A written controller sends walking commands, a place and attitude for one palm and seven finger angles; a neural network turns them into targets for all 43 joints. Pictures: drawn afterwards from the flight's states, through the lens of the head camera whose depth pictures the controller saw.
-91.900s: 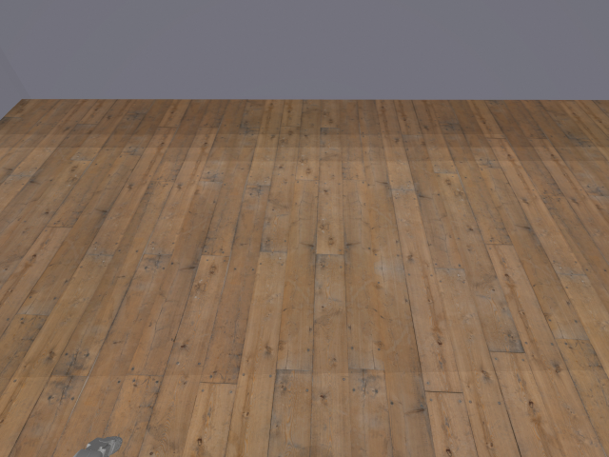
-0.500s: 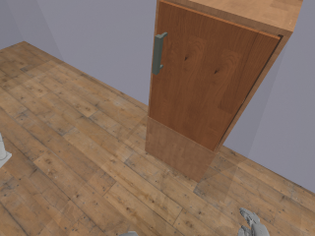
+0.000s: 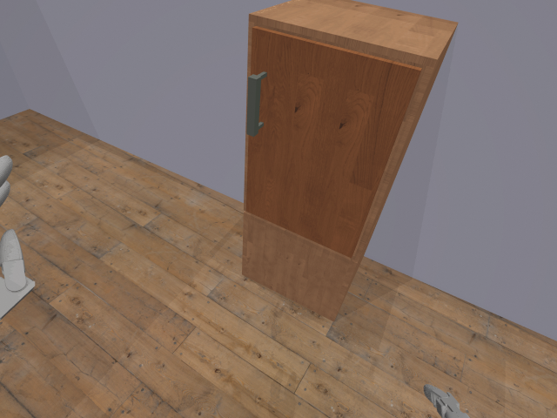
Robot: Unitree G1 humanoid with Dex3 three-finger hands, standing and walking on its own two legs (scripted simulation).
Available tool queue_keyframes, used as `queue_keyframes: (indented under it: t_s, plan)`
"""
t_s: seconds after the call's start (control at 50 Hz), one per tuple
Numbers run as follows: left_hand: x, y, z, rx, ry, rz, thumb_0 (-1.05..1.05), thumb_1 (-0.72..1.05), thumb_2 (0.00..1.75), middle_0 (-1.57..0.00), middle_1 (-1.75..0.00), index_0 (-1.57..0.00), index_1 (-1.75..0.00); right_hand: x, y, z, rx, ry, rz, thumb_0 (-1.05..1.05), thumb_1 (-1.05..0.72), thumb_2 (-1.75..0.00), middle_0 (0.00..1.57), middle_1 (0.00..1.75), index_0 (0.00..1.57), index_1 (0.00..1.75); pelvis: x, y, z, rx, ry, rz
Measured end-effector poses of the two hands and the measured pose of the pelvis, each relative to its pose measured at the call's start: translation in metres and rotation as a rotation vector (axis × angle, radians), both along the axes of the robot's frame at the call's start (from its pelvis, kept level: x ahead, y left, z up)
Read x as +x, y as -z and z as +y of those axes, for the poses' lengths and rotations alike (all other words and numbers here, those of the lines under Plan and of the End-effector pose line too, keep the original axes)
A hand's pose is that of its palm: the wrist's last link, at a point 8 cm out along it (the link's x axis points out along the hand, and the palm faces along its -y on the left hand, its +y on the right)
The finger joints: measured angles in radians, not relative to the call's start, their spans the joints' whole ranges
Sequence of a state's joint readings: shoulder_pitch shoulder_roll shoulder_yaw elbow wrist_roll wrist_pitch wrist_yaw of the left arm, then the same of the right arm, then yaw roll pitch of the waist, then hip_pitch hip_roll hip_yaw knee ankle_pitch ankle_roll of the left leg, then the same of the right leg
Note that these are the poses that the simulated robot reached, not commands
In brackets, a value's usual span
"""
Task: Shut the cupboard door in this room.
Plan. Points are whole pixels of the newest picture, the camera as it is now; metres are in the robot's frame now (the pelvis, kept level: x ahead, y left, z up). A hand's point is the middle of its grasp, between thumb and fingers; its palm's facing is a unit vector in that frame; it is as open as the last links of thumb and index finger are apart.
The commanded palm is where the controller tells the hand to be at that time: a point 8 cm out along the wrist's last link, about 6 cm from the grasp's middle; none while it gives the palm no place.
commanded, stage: stop stepping back and stand still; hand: left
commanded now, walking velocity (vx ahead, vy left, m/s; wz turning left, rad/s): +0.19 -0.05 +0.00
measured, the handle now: (257, 104) +0.84 +0.10 +0.09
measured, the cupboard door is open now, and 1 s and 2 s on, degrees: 0 0 0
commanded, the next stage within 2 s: let the arm hang, fingers relaxed in 0.60 s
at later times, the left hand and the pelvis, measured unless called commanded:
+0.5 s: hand out of the picture +0.16 +0.28 +0.19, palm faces +0.43 -0.83 -0.37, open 7.4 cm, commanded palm +0.09 +0.32 +0.20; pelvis -0.06 +0.02 +0.01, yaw -1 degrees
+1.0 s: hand out of the picture +0.02 +0.23 -0.16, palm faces +0.10 -0.98 -0.17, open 7.0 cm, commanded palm none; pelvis -0.04 +0.06 +0.01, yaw +3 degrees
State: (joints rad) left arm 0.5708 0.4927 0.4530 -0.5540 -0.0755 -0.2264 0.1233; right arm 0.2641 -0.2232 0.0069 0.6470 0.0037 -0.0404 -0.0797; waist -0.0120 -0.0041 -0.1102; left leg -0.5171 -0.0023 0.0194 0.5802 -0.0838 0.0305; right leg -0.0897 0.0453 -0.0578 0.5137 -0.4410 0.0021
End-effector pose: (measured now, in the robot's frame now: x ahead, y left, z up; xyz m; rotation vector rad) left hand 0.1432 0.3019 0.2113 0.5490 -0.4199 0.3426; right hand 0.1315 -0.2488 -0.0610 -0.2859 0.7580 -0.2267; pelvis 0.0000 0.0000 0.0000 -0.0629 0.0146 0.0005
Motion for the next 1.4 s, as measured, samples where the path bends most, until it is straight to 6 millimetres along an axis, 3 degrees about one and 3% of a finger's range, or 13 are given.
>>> queue_keyframes:
  t_s: [0.1, 0.24, 0.32, 0.42, 0.52, 0.6, 0.7, 0.76, 0.84, 0.9, 0.96, 1.22, 1.4]
  plan:
    - [-0.005, 0.018, 0.023, -0.126, -0.118, 0.019, 0.01, 0.89, 0.9, -0.22, -0.31, -0.21, -0.3, -0.045, 0.01, -0.007, -0.01, 0.063, 0.067, 0.01, -0.9, -0.9, 0.2, 0.3, 0.2, 0.3, -0.015, -0.002, 0.006, 0.003, -0.029, -0.022]
    - [-0.039, 0.006, 0.007, -0.048, -0.034, 0.055, 0.02, 0.89, 0.9, -0.21, -0.31, -0.21, -0.3, -0.073, 0.008, 0.011, 0.024, 0.029, 0.067, 0.01, -0.9, -0.9, 0.2, 0.3, 0.2, 0.3, -0.04, -0.006, 0.008, 0.007, -0.037, -0.025]
    - [-0.046, 0.006, 0.019, -0.025, -0.044, -0.026, 0.01, 0.89, 0.9, -0.22, -0.31, -0.21, -0.3, -0.074, 0.017, 0.018, 0.006, 0.032, 0.068, 0.01, -0.9, -0.9, 0.21, 0.3, 0.2, 0.3, -0.038, 0.004, 0.019, -0.003, 0.025, -0.033]
    - [-0.019, 0.018, 0.039, -0.145, -0.11, -0.029, 0.01, 0.89, 0.9, -0.21, -0.31, -0.21, -0.3, -0.068, 0.015, 0.038, 0.048, 0.027, 0.016, 0.01, -0.9, -0.9, 0.2, 0.3, 0.2, 0.3, -0.054, 0.002, 0.024, 0.025, 0.012, -0.045]
    - [-0.027, 0.009, 0.011, -0.083, -0.021, 0.101, 0.02, 0.89, 0.9, -0.21, -0.31, -0.2, -0.3, -0.063, -0.006, 0.056, 0.127, -0.01, -0.052, 0.01, -0.9, -0.9, 0.21, 0.3, 0.2, 0.3, -0.059, -0.015, 0.018, 0.049, 0.028, -0.007]
    - [-0.045, 0.001, -0.001, 0.015, 0.018, 0.153, 0.02, 0.89, 0.9, -0.21, -0.31, -0.21, -0.3, -0.059, -0.001, 0.051, 0.126, -0.033, -0.024, 0.01, -0.9, -0.9, 0.21, 0.3, 0.21, 0.3, -0.059, -0.014, 0.018, 0.054, 0.037, 0.004]
    - [-0.046, 0.003, 0.027, -0.031, -0.132, 0.115, 0.01, 0.88, 0.9, -0.22, -0.31, -0.22, -0.3, -0.057, 0.01, 0.036, 0.084, -0.025, 0.063, 0.01, -0.9, -0.9, 0.21, 0.3, 0.21, 0.3, -0.046, -0.017, 0.023, 0.066, 0.015, -0.002]
    - [-0.025, 0.056, 0.047, -0.108, -0.188, 0.297, 0.0, 0.89, 0.9, -0.21, -0.31, -0.21, -0.3, -0.049, 0.026, 0.028, 0.08, -0.086, 0.103, 0.01, -0.9, -0.9, 0.21, 0.3, 0.2, 0.3, -0.042, -0.009, 0.033, 0.068, -0.036, -0.001]
    - [-0.019, 0.19, 0.044, -0.305, -0.202, 0.818, 0.0, 0.9, 0.9, -0.2, -0.3, -0.2, -0.3, -0.046, 0.05, 0.028, 0.066, -0.081, 0.184, 0.01, -0.9, -0.9, 0.2, 0.3, 0.2, 0.3, -0.042, 0.002, 0.048, 0.067, -0.059, -0.005]
    - [-0.056, 0.278, 0.012, -0.444, -0.167, 1.189, 0.01, 0.91, 0.9, -0.2, -0.3, -0.19, -0.3, -0.054, 0.05, 0.04, 0.07, -0.06, 0.236, 0.01, -0.91, -0.9, 0.2, 0.3, 0.2, 0.3, -0.042, 0.0, 0.054, 0.078, -0.053, -0.021]
    - [-0.109, 0.33, -0.025, -0.576, -0.139, 1.47, 0.01, 0.91, 0.9, -0.2, -0.3, -0.2, -0.3, -0.072, 0.045, 0.055, 0.073, -0.044, 0.305, 0.01, -0.91, -0.9, 0.2, 0.3, 0.2, 0.3, -0.041, -0.006, 0.057, 0.079, -0.045, -0.031]
    - [-0.247, 0.334, 0.013, -0.657, -0.399, 1.801, -0.01, 0.95, 0.9, -0.21, -0.3, -0.2, -0.3, -0.155, 0.057, 0.099, 0.131, 0.036, 0.589, 0.0, -0.93, -0.9, 0.2, 0.3, 0.2, 0.3, -0.046, -0.022, 0.079, 0.057, -0.04, -0.037]
    - [-0.277, 0.328, 0.014, -0.654, -0.424, 1.865, 0.0, 0.92, 0.9, -0.2, -0.3, -0.2, -0.3, -0.19, 0.063, 0.113, 0.172, 0.072, 0.65, 0.0, -0.91, -0.9, 0.2, 0.3, 0.2, 0.3, -0.053, -0.023, 0.088, 0.064, -0.028, -0.051]
